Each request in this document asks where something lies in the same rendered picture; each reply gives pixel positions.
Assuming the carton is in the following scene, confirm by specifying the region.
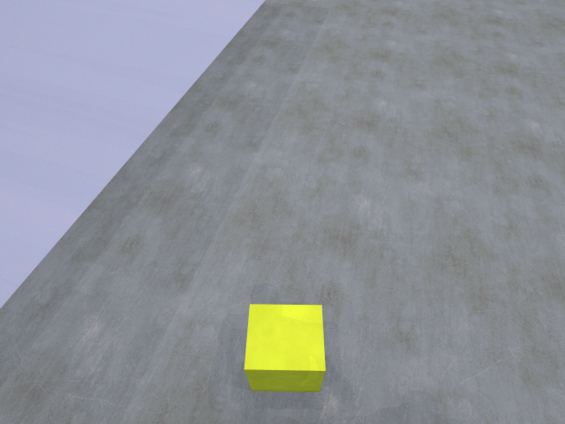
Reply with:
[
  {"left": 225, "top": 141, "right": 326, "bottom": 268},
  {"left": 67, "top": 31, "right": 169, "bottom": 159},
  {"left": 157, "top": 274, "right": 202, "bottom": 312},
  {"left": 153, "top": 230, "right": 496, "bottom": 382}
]
[{"left": 245, "top": 304, "right": 326, "bottom": 392}]

